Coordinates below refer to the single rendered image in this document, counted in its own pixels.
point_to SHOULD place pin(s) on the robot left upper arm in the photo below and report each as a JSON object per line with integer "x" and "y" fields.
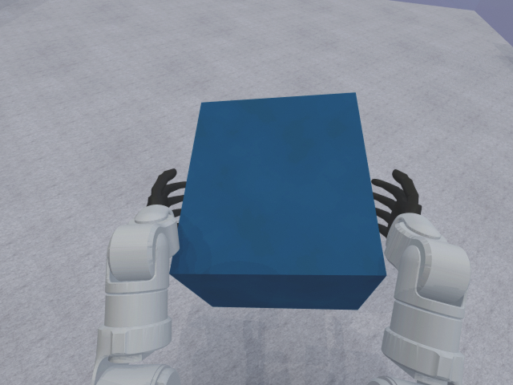
{"x": 140, "y": 374}

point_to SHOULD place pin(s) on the carton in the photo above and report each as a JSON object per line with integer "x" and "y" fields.
{"x": 278, "y": 208}

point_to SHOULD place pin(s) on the left robot forearm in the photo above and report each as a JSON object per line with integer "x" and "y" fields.
{"x": 136, "y": 319}

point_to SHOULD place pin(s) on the right robot forearm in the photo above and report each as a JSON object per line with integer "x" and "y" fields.
{"x": 431, "y": 296}

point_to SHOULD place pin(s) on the robot left hand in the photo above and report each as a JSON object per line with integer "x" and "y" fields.
{"x": 161, "y": 190}

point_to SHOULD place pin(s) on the robot right hand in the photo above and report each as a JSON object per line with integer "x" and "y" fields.
{"x": 407, "y": 199}

